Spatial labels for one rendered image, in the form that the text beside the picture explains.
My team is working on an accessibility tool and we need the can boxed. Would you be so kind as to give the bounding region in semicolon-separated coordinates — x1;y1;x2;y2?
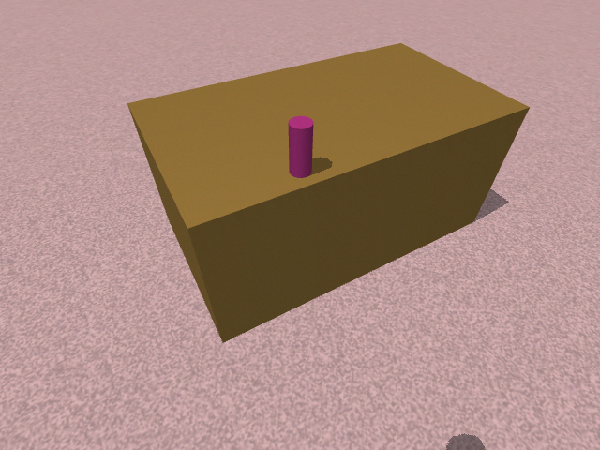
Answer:
289;116;313;178

